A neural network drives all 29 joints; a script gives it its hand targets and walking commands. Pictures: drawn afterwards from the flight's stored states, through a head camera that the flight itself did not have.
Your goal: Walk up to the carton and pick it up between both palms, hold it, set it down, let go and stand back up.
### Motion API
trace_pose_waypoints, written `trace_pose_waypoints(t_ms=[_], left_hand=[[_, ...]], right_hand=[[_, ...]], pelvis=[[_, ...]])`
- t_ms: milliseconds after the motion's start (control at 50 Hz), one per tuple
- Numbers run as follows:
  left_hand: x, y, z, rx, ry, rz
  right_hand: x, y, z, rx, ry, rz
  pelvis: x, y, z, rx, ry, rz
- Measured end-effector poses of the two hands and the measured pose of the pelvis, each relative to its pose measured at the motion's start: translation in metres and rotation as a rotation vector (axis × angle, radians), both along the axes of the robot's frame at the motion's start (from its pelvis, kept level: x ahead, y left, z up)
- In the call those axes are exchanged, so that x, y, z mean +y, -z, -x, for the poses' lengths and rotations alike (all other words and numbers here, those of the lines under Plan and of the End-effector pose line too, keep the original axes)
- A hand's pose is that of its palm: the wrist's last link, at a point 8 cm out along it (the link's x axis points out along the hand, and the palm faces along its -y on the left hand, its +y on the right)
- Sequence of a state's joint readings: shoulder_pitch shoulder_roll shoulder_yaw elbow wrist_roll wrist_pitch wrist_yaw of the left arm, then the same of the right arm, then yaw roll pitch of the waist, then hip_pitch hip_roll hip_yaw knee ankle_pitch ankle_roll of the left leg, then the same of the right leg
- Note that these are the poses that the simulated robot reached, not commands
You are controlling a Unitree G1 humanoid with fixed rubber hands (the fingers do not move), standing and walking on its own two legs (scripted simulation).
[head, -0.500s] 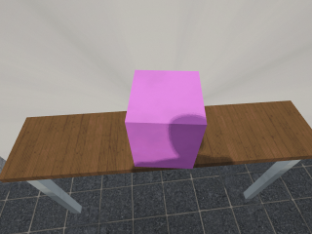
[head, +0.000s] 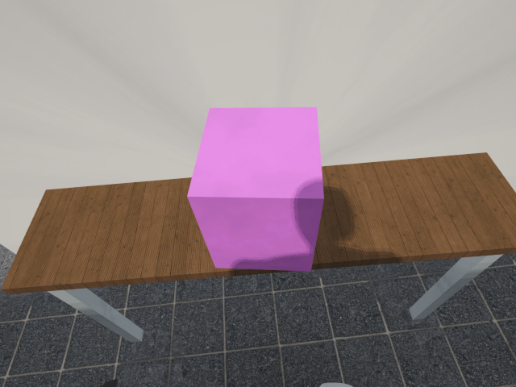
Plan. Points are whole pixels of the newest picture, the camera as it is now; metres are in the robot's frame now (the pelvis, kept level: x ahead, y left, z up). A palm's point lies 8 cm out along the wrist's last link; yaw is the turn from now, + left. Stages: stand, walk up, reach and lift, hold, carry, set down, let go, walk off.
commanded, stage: walk up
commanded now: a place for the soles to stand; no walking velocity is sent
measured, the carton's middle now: (262, 193) +0.46 +0.00 -0.01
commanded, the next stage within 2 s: stand in 0.98 s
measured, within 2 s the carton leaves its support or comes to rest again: neither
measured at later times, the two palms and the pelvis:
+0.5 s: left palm out of the picture +0.06 +0.32 -0.11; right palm out of the picture +0.08 -0.27 -0.10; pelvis +0.00 +0.02 +0.01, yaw +1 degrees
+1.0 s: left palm out of the picture +0.07 +0.32 -0.11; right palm out of the picture +0.09 -0.27 -0.11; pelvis +0.02 +0.02 +0.01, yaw +2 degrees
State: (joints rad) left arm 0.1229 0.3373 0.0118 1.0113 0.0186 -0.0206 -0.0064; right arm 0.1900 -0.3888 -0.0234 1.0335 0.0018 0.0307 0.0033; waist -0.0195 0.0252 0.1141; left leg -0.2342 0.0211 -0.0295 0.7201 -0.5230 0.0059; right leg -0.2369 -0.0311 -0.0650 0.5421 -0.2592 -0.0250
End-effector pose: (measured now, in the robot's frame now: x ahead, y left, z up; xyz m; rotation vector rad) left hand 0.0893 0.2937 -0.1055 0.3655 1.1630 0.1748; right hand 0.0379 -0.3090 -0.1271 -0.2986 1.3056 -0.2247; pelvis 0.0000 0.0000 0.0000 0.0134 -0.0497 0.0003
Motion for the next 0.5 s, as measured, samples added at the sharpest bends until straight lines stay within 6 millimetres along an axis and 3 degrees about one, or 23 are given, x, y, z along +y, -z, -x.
trace_pose_waypoints(t_ms=[200, 500], left_hand=[[0.004, 0.005, 0.018, 0.011, -0.069, 0.044], [0.024, 0.008, 0.029, 0.044, -0.102, 0.061]], right_hand=[[0.016, -0.006, -0.004, 0.002, -0.052, -0.006], [0.036, -0.025, -0.045, -0.087, -0.09, 0.007]], pelvis=[[0.007, -0.004, 0.007, 0.0, -0.027, 0.006], [0.022, -0.012, -0.003, 0.01, -0.02, 0.017]])
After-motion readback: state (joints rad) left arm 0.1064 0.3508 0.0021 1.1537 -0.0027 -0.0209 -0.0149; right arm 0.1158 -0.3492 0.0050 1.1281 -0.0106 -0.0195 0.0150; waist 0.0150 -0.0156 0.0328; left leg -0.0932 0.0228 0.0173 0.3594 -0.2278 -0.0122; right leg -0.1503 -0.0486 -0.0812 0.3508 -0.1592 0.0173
